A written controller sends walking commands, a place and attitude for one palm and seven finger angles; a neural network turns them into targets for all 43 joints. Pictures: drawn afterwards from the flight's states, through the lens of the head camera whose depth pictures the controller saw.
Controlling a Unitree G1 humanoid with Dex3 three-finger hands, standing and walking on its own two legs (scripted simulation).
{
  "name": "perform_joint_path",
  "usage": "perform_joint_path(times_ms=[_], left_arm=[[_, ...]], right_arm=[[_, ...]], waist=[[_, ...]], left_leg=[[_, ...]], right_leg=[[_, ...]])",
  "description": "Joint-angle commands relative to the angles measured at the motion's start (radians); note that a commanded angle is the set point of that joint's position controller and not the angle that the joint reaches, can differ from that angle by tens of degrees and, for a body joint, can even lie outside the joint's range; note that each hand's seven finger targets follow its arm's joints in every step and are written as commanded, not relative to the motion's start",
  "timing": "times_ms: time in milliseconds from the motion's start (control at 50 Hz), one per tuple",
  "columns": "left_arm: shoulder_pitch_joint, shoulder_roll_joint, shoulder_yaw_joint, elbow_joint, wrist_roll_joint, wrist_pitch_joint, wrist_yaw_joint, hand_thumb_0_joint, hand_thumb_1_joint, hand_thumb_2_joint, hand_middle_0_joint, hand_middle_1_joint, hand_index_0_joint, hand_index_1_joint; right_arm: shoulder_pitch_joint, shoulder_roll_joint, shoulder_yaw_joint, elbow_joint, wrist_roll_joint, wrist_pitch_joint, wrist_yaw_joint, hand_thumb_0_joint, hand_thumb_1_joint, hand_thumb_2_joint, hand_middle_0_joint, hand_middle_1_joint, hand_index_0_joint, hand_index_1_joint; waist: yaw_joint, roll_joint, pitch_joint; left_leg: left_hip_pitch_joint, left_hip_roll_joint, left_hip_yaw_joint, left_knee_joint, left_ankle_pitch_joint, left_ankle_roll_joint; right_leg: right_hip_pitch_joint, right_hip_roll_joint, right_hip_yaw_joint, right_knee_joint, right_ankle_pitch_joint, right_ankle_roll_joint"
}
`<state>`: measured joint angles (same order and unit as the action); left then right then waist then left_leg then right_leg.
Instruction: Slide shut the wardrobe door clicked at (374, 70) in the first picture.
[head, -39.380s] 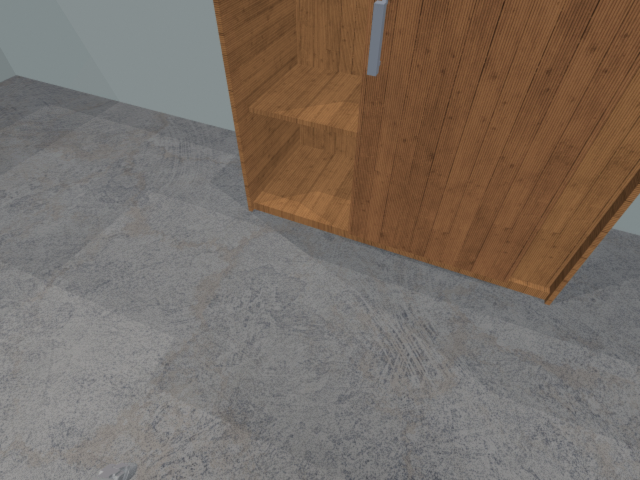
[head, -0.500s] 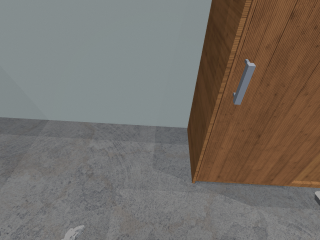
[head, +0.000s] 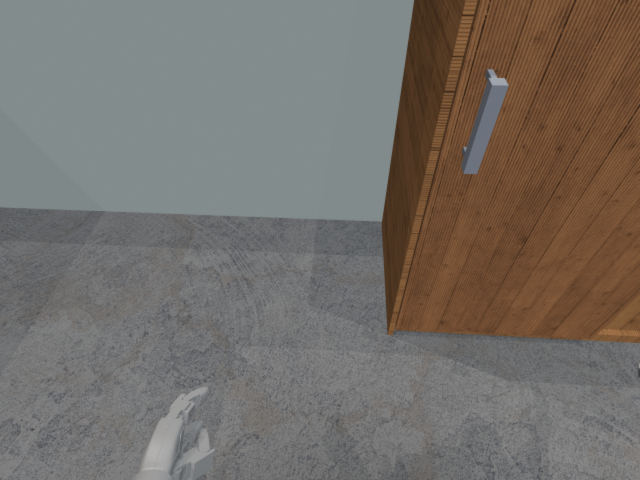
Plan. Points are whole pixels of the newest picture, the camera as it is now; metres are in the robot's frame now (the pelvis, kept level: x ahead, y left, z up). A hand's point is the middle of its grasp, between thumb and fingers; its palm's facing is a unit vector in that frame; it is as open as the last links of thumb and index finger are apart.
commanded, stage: stop stepping back and stand still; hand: right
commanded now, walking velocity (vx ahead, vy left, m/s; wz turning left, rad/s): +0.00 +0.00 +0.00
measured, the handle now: (479, 123) +0.69 -0.26 +0.09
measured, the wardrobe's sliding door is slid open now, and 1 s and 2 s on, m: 0.00 0.00 0.00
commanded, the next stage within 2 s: let the arm hang, fingers relaxed in 0.56 s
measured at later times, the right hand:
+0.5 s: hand out of the picture +0.17 -0.28 +0.16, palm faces +0.47 +0.78 -0.40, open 7.4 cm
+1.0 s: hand out of the picture +0.02 -0.18 -0.17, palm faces -0.03 +0.99 -0.17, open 7.2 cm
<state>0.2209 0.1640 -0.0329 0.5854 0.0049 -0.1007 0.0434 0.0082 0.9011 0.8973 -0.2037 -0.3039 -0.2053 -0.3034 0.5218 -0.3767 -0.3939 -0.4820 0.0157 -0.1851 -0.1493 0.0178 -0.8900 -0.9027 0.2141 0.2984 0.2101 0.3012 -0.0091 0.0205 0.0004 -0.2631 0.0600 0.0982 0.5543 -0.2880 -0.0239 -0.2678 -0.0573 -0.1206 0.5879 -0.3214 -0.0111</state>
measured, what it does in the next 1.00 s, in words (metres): stands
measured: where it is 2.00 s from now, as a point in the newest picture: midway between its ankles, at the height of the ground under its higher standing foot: outside the picture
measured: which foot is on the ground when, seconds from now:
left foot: down 0.00-1.00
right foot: down 0.00-1.00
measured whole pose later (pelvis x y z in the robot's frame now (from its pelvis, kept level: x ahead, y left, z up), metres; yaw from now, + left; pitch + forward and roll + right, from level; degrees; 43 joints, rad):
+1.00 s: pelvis -0.05 +0.00 -0.01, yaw -2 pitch -1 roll +0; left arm 0.23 0.27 0.00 0.90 0.04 0.04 -0.02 0.00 0.91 0.90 -0.20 -0.30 -0.20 -0.30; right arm 0.26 -0.21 0.02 0.82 -0.03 0.06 0.00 0.01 -0.94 -0.90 0.21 0.30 0.21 0.30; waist 0.03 0.05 0.05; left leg -0.35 0.10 0.11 0.63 -0.26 -0.02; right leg -0.36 -0.03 -0.10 0.63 -0.27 -0.03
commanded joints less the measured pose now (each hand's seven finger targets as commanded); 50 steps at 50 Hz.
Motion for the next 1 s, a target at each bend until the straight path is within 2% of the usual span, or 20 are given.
perform_joint_path(times_ms=[0,80,140,280,380,480,620,640,660,680,700,720,760,780,800,840,860,880,920,980], left_arm=[[-0.067,0.154,0.066,-0.156,-0.006,-0.055,0.022,0.000,0.900,0.900,-0.200,-0.300,-0.200,-0.300],[-0.055,0.152,0.064,-0.147,-0.007,-0.059,0.020,0.000,0.900,0.900,-0.200,-0.300,-0.200,-0.300],[-0.051,0.157,0.064,-0.141,-0.008,-0.058,0.020,0.000,0.900,0.900,-0.200,-0.300,-0.200,-0.300],[-0.067,0.159,0.065,-0.141,-0.008,-0.051,0.027,0.000,0.900,0.900,-0.200,-0.300,-0.200,-0.300],[-0.070,0.162,0.065,-0.142,-0.003,-0.058,0.033,0.000,0.900,0.900,-0.200,-0.300,-0.200,-0.300],[-0.059,0.162,0.068,-0.142,-0.004,-0.073,0.034,0.000,0.900,0.900,-0.200,-0.300,-0.200,-0.300],[-0.052,0.160,0.071,-0.133,-0.008,-0.070,0.030,0.000,0.900,0.900,-0.200,-0.300,-0.200,-0.300],[-0.134,0.380,0.123,0.125,0.005,-0.086,-0.063,0.000,0.900,0.900,-0.200,-0.300,-0.200,-0.300],[-0.070,0.315,0.114,0.086,-0.007,-0.011,-0.062,0.000,0.900,0.900,-0.200,-0.300,-0.200,-0.300],[-0.076,0.315,0.108,0.064,-0.002,0.008,-0.057,0.000,0.900,0.900,-0.200,-0.300,-0.200,-0.300],[-0.076,0.316,0.107,0.088,0.010,0.020,-0.057,0.000,0.900,0.900,-0.200,-0.300,-0.200,-0.300],[-0.090,0.325,0.097,0.079,0.011,0.035,-0.056,0.000,0.900,0.900,-0.200,-0.300,-0.200,-0.300],[-0.104,0.339,0.089,0.100,0.020,0.049,-0.056,0.000,0.900,0.900,-0.200,-0.300,-0.200,-0.300],[-0.096,0.334,0.087,0.115,0.021,0.056,-0.056,0.000,0.900,0.900,-0.200,-0.300,-0.200,-0.300],[-0.077,0.326,0.087,0.124,0.021,0.066,-0.058,0.000,0.900,0.900,-0.200,-0.300,-0.200,-0.300],[-0.046,0.274,0.074,0.159,0.023,0.087,-0.058,0.000,0.900,0.900,-0.200,-0.300,-0.200,-0.300],[-0.036,0.252,0.068,0.174,0.024,0.098,-0.058,0.000,0.900,0.900,-0.200,-0.300,-0.200,-0.300],[-0.024,0.244,0.064,0.194,0.025,0.105,-0.057,0.000,0.900,0.900,-0.200,-0.300,-0.200,-0.300],[-0.021,0.230,0.064,0.223,0.026,0.112,-0.058,0.000,0.900,0.900,-0.200,-0.300,-0.200,-0.300],[-0.040,0.267,0.072,0.266,0.029,0.105,-0.053,0.000,0.900,0.900,-0.200,-0.300,-0.200,-0.300]], right_arm=[[-0.072,-0.218,-0.171,-0.266,0.008,-0.079,-0.031,0.000,-0.900,-0.900,0.200,0.300,0.200,0.300],[-0.054,-0.183,-0.154,-0.214,0.008,-0.075,-0.033,0.000,-0.900,-0.900,0.200,0.300,0.200,0.300],[-0.048,-0.161,-0.135,-0.173,0.008,-0.068,-0.029,0.000,-0.900,-0.900,0.200,0.300,0.200,0.300],[-0.074,-0.164,-0.121,-0.150,0.004,-0.058,-0.029,0.000,-0.900,-0.900,0.200,0.300,0.200,0.300],[-0.123,-0.176,-0.120,-0.183,-0.009,-0.068,-0.036,0.000,-0.900,-0.900,0.200,0.300,0.200,0.300],[-0.100,-0.175,-0.127,-0.195,-0.013,-0.076,-0.042,0.000,-0.900,-0.900,0.200,0.300,0.200,0.300],[-0.063,-0.158,-0.119,-0.144,0.001,-0.063,-0.036,0.000,-0.900,-0.900,0.200,0.300,0.200,0.300],[-0.101,-0.049,0.282,0.610,-0.060,0.100,0.118,0.000,-0.900,-0.900,0.200,0.300,0.200,0.300],[-0.132,-0.037,0.266,0.604,-0.039,0.170,0.142,0.000,-0.900,-0.900,0.200,0.300,0.200,0.300],[-0.141,-0.027,0.268,0.599,-0.038,0.188,0.149,0.000,-0.900,-0.900,0.200,0.300,0.200,0.300],[-0.174,-0.012,0.272,0.645,-0.045,0.182,0.153,0.000,-0.900,-0.900,0.200,0.300,0.200,0.300],[-0.207,-0.030,0.278,0.681,-0.045,0.182,0.155,0.000,-0.900,-0.900,0.200,0.300,0.200,0.300],[-0.245,-0.062,0.288,0.788,-0.051,0.178,0.156,0.000,-0.900,-0.900,0.200,0.300,0.200,0.300],[-0.257,-0.075,0.292,0.848,-0.055,0.176,0.154,0.000,-0.900,-0.900,0.200,0.300,0.200,0.300],[-0.280,-0.090,0.300,0.906,-0.057,0.176,0.152,0.000,-0.900,-0.900,0.200,0.300,0.200,0.300],[-0.314,-0.089,0.319,1.011,-0.055,0.182,0.148,0.000,-0.900,-0.900,0.200,0.300,0.200,0.300],[-0.333,-0.090,0.329,1.056,-0.051,0.187,0.147,0.000,-0.900,-0.900,0.200,0.300,0.200,0.300],[-0.352,-0.088,0.336,1.093,-0.048,0.188,0.145,0.000,-0.900,-0.900,0.200,0.300,0.200,0.300],[-0.366,-0.080,0.343,1.161,-0.047,0.191,0.142,0.000,-0.900,-0.900,0.200,0.300,0.200,0.300],[-0.330,-0.074,0.342,1.260,-0.044,0.185,0.139,0.000,-0.900,-0.900,0.200,0.300,0.200,0.300]], waist=[[0.001,-0.157,-0.128],[0.004,-0.156,-0.121],[0.006,-0.124,-0.103],[0.006,-0.047,-0.038],[0.004,-0.104,-0.015],[-0.001,-0.153,-0.049],[0.005,-0.038,-0.061],[0.047,-0.059,-0.014],[0.035,-0.089,-0.056],[0.029,-0.130,-0.027],[0.019,-0.118,-0.047],[0.015,-0.090,-0.035],[0.005,0.049,-0.034],[0.004,0.132,-0.048],[0.015,0.180,-0.057],[0.028,0.238,-0.061],[0.036,0.230,-0.049],[0.043,0.184,-0.048],[0.045,0.040,-0.023],[0.017,-0.188,-0.016]], left_leg=[[0.145,-0.002,-0.034,-0.004,0.300,0.017],[0.158,-0.005,-0.033,-0.026,0.270,0.014],[0.155,0.001,-0.045,-0.052,0.239,0.015],[0.077,0.028,-0.096,-0.137,0.074,0.025],[0.062,0.018,-0.088,-0.147,-0.030,0.026],[0.125,-0.001,-0.063,-0.096,0.064,0.022],[0.079,0.034,-0.110,-0.148,0.116,0.030],[-0.041,0.116,-0.077,-0.020,0.282,0.037],[-0.081,0.108,-0.102,-0.031,0.183,0.039],[-0.092,0.071,-0.068,0.001,0.053,0.028],[-0.065,0.037,-0.049,0.060,0.015,0.030],[-0.042,0.023,-0.044,0.080,-0.021,0.032],[-0.003,0.026,-0.058,0.042,0.002,0.040],[-0.009,0.053,-0.077,-0.001,0.030,0.049],[-0.030,0.083,-0.106,-0.032,0.029,0.068],[-0.083,0.144,-0.153,-0.109,0.000,0.090],[-0.125,0.165,-0.169,-0.151,-0.053,0.101],[-0.145,0.167,-0.173,-0.170,-0.100,0.105],[-0.168,0.144,-0.147,-0.172,-0.180,0.089],[-0.037,0.071,-0.099,-0.115,-0.128,0.056]], right_leg=[[-0.033,-0.095,0.106,-0.165,0.352,-0.004],[-0.057,-0.094,0.099,-0.179,0.278,-0.001],[-0.083,-0.089,0.101,-0.187,0.191,-0.001],[-0.119,-0.060,0.094,-0.199,-0.047,-0.005],[-0.143,-0.063,0.114,-0.238,-0.143,-0.013],[-0.155,-0.075,0.127,-0.258,-0.104,-0.016],[-0.097,-0.050,0.090,-0.173,0.009,0.001],[-0.115,-0.067,0.110,0.004,0.211,-0.007],[-0.075,-0.089,0.113,-0.046,0.216,-0.003],[-0.119,-0.114,0.135,-0.088,0.152,-0.020],[-0.162,-0.133,0.162,-0.110,0.169,-0.039],[-0.203,-0.141,0.194,-0.144,0.133,-0.058],[-0.198,-0.122,0.206,-0.148,0.112,-0.058],[-0.160,-0.095,0.185,-0.112,0.111,-0.050],[-0.128,-0.064,0.165,-0.080,0.106,-0.041],[-0.054,-0.010,0.112,-0.020,0.073,-0.026],[-0.018,0.010,0.094,0.002,0.042,-0.019],[0.009,0.012,0.091,0.002,0.036,-0.015],[0.011,-0.004,0.107,-0.041,0.008,-0.016],[-0.095,-0.057,0.176,-0.202,-0.092,-0.026]])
